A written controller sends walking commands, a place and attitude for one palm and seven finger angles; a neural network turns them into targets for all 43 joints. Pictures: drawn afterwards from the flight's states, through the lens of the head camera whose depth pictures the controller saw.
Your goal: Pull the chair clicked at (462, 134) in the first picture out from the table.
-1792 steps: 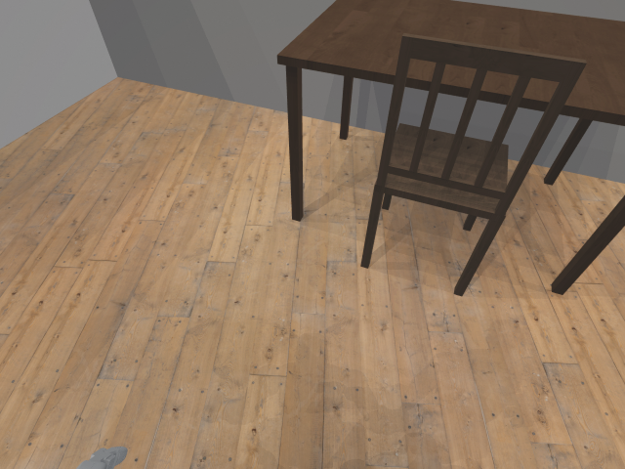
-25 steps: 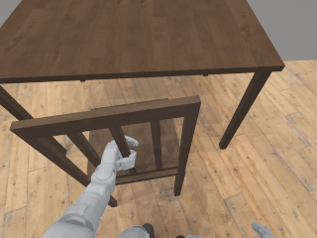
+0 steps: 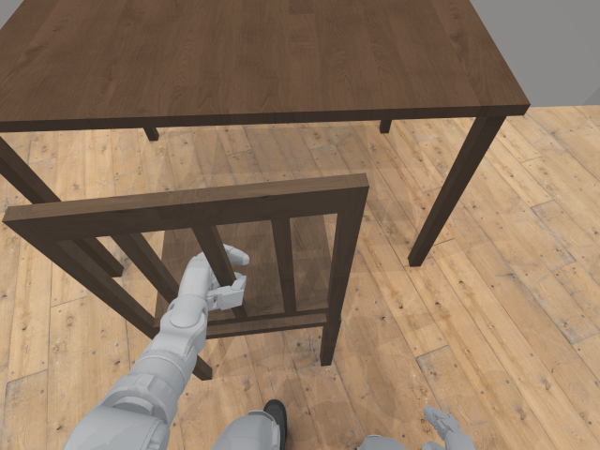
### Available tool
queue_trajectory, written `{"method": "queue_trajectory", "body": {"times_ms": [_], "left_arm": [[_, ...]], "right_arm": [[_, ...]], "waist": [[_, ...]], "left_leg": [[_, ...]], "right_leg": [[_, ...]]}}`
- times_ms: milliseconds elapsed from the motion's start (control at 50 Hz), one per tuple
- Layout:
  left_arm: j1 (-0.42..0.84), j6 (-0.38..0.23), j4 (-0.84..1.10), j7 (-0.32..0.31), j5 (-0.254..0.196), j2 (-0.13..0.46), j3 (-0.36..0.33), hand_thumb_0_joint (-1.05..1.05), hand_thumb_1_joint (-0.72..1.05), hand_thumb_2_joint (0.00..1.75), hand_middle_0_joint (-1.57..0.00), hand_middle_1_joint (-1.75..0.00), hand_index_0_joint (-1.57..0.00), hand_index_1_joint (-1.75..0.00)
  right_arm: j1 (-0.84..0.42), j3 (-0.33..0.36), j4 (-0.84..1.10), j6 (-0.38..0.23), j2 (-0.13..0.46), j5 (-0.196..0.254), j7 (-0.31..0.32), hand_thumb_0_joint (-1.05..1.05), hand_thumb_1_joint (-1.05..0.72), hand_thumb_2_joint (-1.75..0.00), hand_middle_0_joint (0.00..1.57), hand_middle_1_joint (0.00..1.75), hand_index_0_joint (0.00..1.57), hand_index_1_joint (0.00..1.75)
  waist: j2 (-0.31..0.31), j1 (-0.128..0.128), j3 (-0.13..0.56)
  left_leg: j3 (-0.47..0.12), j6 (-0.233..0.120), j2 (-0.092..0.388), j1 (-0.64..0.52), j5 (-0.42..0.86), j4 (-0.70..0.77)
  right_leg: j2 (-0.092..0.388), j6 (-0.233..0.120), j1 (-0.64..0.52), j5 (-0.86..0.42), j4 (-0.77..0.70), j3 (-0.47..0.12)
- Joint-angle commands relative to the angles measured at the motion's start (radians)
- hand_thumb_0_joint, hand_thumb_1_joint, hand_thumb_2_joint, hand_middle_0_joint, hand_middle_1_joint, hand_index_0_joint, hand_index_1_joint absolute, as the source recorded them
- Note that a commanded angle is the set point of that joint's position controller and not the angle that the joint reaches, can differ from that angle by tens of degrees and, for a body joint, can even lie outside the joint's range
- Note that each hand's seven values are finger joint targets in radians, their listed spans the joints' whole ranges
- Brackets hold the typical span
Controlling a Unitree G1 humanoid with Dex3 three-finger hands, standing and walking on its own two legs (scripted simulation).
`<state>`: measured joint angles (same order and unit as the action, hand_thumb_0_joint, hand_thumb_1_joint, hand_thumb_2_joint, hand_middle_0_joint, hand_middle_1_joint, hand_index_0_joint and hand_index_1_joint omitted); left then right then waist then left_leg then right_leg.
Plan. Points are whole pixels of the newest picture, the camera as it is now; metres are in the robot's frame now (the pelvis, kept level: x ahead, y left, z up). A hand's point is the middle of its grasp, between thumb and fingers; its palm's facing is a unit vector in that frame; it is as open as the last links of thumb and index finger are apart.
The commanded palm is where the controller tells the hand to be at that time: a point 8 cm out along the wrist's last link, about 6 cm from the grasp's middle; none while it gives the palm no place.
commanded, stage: step backward, pulling the chair out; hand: left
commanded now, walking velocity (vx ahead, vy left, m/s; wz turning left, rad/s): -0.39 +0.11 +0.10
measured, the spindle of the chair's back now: (226, 277) +0.36 +0.14 -0.07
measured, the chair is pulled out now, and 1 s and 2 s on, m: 0.21 0.36 0.52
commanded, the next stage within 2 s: none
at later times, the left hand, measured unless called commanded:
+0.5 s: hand (238, 318) +0.29 +0.11 -0.06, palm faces -0.03 -0.98 -0.18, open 5.6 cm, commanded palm +0.27 +0.16 -0.06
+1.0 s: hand (222, 396) +0.19 +0.12 -0.06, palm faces -0.03 -0.98 -0.17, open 5.6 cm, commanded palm +0.18 +0.17 -0.06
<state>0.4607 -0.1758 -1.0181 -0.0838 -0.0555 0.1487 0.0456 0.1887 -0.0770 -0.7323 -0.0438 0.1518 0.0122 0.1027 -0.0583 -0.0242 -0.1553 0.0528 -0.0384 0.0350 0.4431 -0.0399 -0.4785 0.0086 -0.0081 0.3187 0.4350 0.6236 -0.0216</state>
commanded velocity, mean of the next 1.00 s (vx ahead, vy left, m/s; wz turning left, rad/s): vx -0.38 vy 0.01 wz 0.05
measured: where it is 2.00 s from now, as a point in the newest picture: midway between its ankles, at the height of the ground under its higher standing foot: outside the picture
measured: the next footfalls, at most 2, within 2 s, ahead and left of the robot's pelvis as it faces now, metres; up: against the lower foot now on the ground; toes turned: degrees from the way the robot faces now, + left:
left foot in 0.30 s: -0.03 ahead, +0.14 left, +0.00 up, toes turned +3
left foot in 0.92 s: -0.17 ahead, +0.14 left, +0.00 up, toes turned +5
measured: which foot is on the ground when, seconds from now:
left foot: down 0.00-0.06, up 0.08-0.28, down 0.30-0.74, up 0.76-0.90, down 0.92-1.00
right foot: down 0.00-0.92, up 0.94-1.00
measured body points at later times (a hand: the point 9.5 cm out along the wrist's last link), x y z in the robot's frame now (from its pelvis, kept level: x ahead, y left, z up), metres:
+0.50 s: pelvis -0.06 -0.01 +0.00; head +0.03 -0.01 +0.44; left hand +0.29 +0.16 -0.05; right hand +0.08 -0.27 -0.12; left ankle -0.07 +0.14 -0.73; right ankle +0.02 -0.16 -0.73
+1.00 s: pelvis -0.15 +0.00 +0.00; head -0.08 +0.00 +0.44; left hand +0.19 +0.17 -0.05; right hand -0.04 -0.26 -0.13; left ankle -0.14 +0.13 -0.73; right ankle -0.06 -0.12 -0.72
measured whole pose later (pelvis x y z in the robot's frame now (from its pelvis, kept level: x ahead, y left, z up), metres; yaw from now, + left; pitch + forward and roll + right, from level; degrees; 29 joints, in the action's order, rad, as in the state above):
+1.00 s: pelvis -0.15 +0.00 +0.00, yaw +5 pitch +1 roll +1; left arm 0.48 -0.10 -0.94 -0.09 -0.04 0.13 0.08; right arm 0.19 0.01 -0.73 0.07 0.26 0.03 0.13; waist 0.02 -0.05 -0.14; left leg 0.00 0.01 0.00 0.35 -0.27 -0.60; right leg 0.07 0.02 0.48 0.29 0.68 0.03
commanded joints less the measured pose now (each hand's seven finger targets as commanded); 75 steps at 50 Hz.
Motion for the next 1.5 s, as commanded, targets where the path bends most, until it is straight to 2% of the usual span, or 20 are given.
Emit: {"method": "queue_trajectory", "body": {"times_ms": [0, 60, 100, 140, 200, 340, 460, 600, 700, 740, 840, 900, 960, 1040, 1120, 1200, 1280, 1340, 1440, 1480], "left_arm": [[0.229, -0.078, 0.208, -0.009, 0.045, 0.143, -0.024, 0.0, 0.9, 0.9, -0.5, -1.45, -0.5, -1.45], [0.243, -0.066, 0.184, -0.007, 0.044, 0.235, -0.065, 0.0, 0.9, 0.9, -0.5, -1.45, -0.5, -1.45], [0.296, -0.043, 0.206, -0.005, 0.039, 0.191, -0.065, 0.0, 0.9, 0.9, -0.5, -1.45, -0.5, -1.45], [0.302, -0.042, 0.272, -0.014, 0.043, 0.204, -0.072, 0.0, 0.9, 0.9, -0.5, -1.45, -0.5, -1.45], [0.234, -0.022, 0.233, -0.04, 0.038, 0.211, -0.092, 0.0, 0.9, 0.9, -0.5, -1.45, -0.5, -1.45], [0.303, 0.018, 0.305, -0.016, 0.032, 0.082, 0.022, 0.0, 0.9, 0.9, -0.5, -1.45, -0.5, -1.45], [0.169, 0.015, 0.334, -0.005, 0.03, 0.117, -0.001, 0.0, 0.9, 0.9, -0.5, -1.45, -0.5, -1.45], [0.232, 0.004, 0.374, -0.006, 0.045, 0.079, 0.023, 0.0, 0.9, 0.9, -0.5, -1.45, -0.5, -1.45], [0.307, -0.034, 0.299, -0.018, 0.044, 0.168, -0.007, 0.0, 0.9, 0.9, -0.5, -1.45, -0.5, -1.45], [0.259, -0.011, 0.23, -0.013, 0.03, 0.207, -0.049, 0.0, 0.9, 0.9, -0.5, -1.45, -0.5, -1.45], [0.281, 0.007, 0.228, -0.02, 0.032, 0.131, -0.014, 0.0, 0.9, 0.9, -0.5, -1.45, -0.5, -1.45], [0.284, 0.001, 0.284, -0.02, 0.029, 0.075, 0.022, 0.0, 0.9, 0.9, -0.5, -1.45, -0.5, -1.45], [0.338, -0.01, 0.339, -0.005, 0.033, 0.028, 0.053, 0.0, 0.9, 0.9, -0.5, -1.45, -0.5, -1.45], [0.289, -0.038, 0.261, -0.011, 0.051, 0.078, 0.011, 0.0, 0.9, 0.9, -0.5, -1.45, -0.5, -1.45], [0.308, -0.053, 0.248, -0.004, 0.037, 0.161, -0.024, 0.0, 0.9, 0.9, -0.5, -1.45, -0.5, -1.45], [0.271, -0.038, 0.257, -0.005, 0.037, 0.137, -0.017, 0.0, 0.9, 0.9, -0.5, -1.45, -0.5, -1.45], [0.262, -0.036, 0.297, -0.017, 0.034, 0.099, 0.01, 0.0, 0.9, 0.9, -0.5, -1.45, -0.5, -1.45], [0.339, -0.048, 0.342, -0.004, 0.039, 0.066, 0.039, 0.0, 0.9, 0.9, -0.5, -1.45, -0.5, -1.45], [0.296, -0.058, 0.299, -0.011, 0.047, 0.138, -0.008, 0.0, 0.9, 0.9, -0.5, -1.45, -0.5, -1.45], [0.29, -0.06, 0.275, -0.008, 0.041, 0.155, -0.005, 0.0, 0.9, 0.9, -0.5, -1.45, -0.5, -1.45]], "right_arm": [[0.037, 0.104, 0.072, -0.042, 0.231, -0.002, 0.014, 0.0, -0.9, -0.9, 0.2, 0.3, 0.2, 0.3], [0.008, 0.12, 0.082, -0.038, 0.211, 0.031, 0.025, 0.0, -0.9, -0.9, 0.2, 0.3, 0.2, 0.3], [-0.064, 0.11, 0.077, -0.031, 0.209, 0.026, 0.02, 0.0, -0.9, -0.9, 0.2, 0.3, 0.2, 0.3], [-0.058, 0.088, 0.072, -0.03, 0.188, 0.016, 0.02, 0.0, -0.9, -0.9, 0.2, 0.3, 0.2, 0.3], [-0.015, 0.083, 0.051, -0.009, 0.207, 0.029, 0.04, 0.0, -0.9, -0.9, 0.2, 0.3, 0.2, 0.3], [0.046, 0.125, 0.092, 0.062, 0.245, 0.026, 0.028, 0.0, -0.9, -0.9, 0.2, 0.3, 0.2, 0.3], [0.005, 0.124, 0.154, 0.115, 0.234, 0.031, 0.03, 0.0, -0.9, -0.9, 0.2, 0.3, 0.2, 0.3], [-0.049, 0.11, 0.174, 0.12, 0.217, 0.0, 0.011, 0.0, -0.9, -0.9, 0.2, 0.3, 0.2, 0.3], [0.038, 0.124, 0.099, 0.086, 0.191, 0.021, 0.019, 0.0, -0.9, -0.9, 0.2, 0.3, 0.2, 0.3], [-0.01, 0.126, 0.099, 0.074, 0.204, 0.039, 0.025, 0.0, -0.9, -0.9, 0.2, 0.3, 0.2, 0.3], [-0.015, 0.081, 0.066, 0.061, 0.197, 0.028, 0.04, 0.0, -0.9, -0.9, 0.2, 0.3, 0.2, 0.3], [-0.025, 0.114, 0.111, 0.077, 0.257, 0.01, 0.045, 0.0, -0.9, -0.9, 0.2, 0.3, 0.2, 0.3], [-0.032, 0.111, 0.127, 0.085, 0.205, -0.004, 0.009, 0.0, -0.9, -0.9, 0.2, 0.3, 0.2, 0.3], [0.053, 0.128, 0.083, 0.066, 0.217, 0.01, -0.005, 0.0, -0.9, -0.9, 0.2, 0.3, 0.2, 0.3], [0.008, 0.132, 0.099, 0.056, 0.217, 0.036, 0.019, 0.0, -0.9, -0.9, 0.2, 0.3, 0.2, 0.3], [-0.002, 0.104, 0.093, 0.042, 0.195, 0.027, 0.023, 0.0, -0.9, -0.9, 0.2, 0.3, 0.2, 0.3], [0.004, 0.118, 0.116, 0.055, 0.24, 0.008, 0.03, 0.0, -0.9, -0.9, 0.2, 0.3, 0.2, 0.3], [-0.016, 0.114, 0.125, 0.064, 0.208, -0.001, 0.018, 0.0, -0.9, -0.9, 0.2, 0.3, 0.2, 0.3], [0.018, 0.13, 0.116, 0.057, 0.21, 0.018, 0.025, 0.0, -0.9, -0.9, 0.2, 0.3, 0.2, 0.3], [0.008, 0.126, 0.118, 0.042, 0.185, 0.031, 0.026, 0.0, -0.9, -0.9, 0.2, 0.3, 0.2, 0.3]], "waist": [[-0.139, 0.0, 0.434], [0.337, -0.004, 0.352], [0.293, 0.045, 0.311], [0.123, 0.021, 0.363], [0.18, 0.001, 0.432], [0.036, -0.019, 0.539], [0.118, -0.016, 0.583], [-0.198, 0.002, 0.379], [0.228, -0.029, 0.485], [0.319, 0.018, 0.496], [0.223, -0.012, 0.455], [-0.13, 0.007, 0.421], [-0.23, -0.001, 0.405], [-0.029, -0.016, 0.483], [0.253, -0.01, 0.515], [0.154, -0.008, 0.49], [-0.052, -0.009, 0.451], [-0.144, -0.011, 0.425], [0.064, -0.013, 0.447], [0.2, -0.008, 0.411]], "left_leg": [[-0.235, -0.038, 0.169, -0.303, -0.169, 0.036], [-0.042, 0.088, -0.057, -0.164, -0.389, -0.415], [-0.171, 0.081, -0.05, -0.017, -0.459, -0.704], [-0.198, 0.077, -0.02, 0.044, -0.472, -0.567], [-0.133, 0.079, -0.022, -0.021, -0.399, -0.209], [-0.121, 0.023, 0.12, -0.458, 0.626, -0.111], [-0.082, 0.091, 0.044, -0.195, 0.044, -0.098], [-0.194, -0.032, 0.202, -0.103, 0.093, 0.09], [-0.014, 0.082, -0.004, -0.161, -0.124, -0.219], [-0.11, 0.081, -0.05, -0.019, -0.467, -0.447], [-0.099, 0.07, -0.006, -0.165, -0.32, -0.057], [-0.292, -0.039, 0.211, -0.196, 0.177, 0.087], [-0.301, -0.094, 0.271, -0.182, 0.167, 0.106], [-0.209, -0.018, 0.191, -0.348, 0.485, -0.125], [-0.111, 0.082, -0.003, -0.062, -0.343, -0.314], [-0.141, 0.071, 0.014, -0.117, -0.352, -0.176], [-0.238, -0.021, 0.179, -0.244, 0.217, 0.068], [-0.227, -0.049, 0.208, -0.163, 0.07, 0.105], [-0.113, 0.01, 0.118, -0.098, -0.039, -0.029], [-0.045, 0.056, -0.006, -0.122, -0.398, -0.178]], "right_leg": [[0.008, -0.015, -0.064, -0.111, -0.206, 0.023], [0.334, -0.147, 0.066, -0.126, -0.387, -0.271], [0.408, -0.224, 0.07, -0.244, -0.352, -0.272], [0.403, -0.205, -0.142, -0.667, -0.207, -0.208], [0.339, -0.115, -0.316, -0.931, -0.103, -0.112], [0.107, 0.004, -0.147, -0.786, -0.056, 0.04], [0.234, -0.069, -0.334, -0.919, -0.096, -0.037], [0.02, 0.017, -0.065, -0.127, 0.105, 0.071], [0.253, -0.054, -0.177, -0.676, -0.237, -0.145], [0.365, -0.145, -0.217, -0.682, -0.269, -0.212], [0.272, -0.068, -0.168, -0.574, -0.176, -0.026], [0.061, 0.032, -0.035, -0.275, 0.093, 0.064], [0.028, 0.013, 0.002, 0.007, 0.189, 0.038], [0.052, -0.003, -0.146, -0.528, -0.15, 0.008], [0.313, -0.104, -0.36, -1.055, -0.2, -0.158], [0.301, -0.108, -0.258, -0.766, -0.192, -0.1], [0.051, 0.029, -0.107, -0.383, -0.022, 0.03], [0.032, 0.017, -0.11, -0.191, 0.022, 0.027], [0.099, -0.003, -0.209, -0.405, -0.104, -0.05], [0.249, -0.062, -0.039, -0.099, -0.324, -0.188]]}}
